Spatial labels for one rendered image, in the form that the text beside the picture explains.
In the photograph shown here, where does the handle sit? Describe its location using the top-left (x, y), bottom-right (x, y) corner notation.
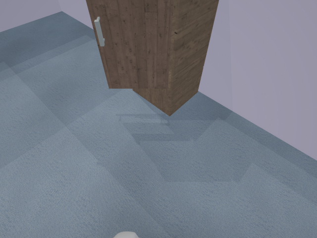
top-left (94, 17), bottom-right (105, 47)

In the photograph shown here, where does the cupboard door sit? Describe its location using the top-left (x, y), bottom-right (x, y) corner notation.
top-left (86, 0), bottom-right (173, 89)

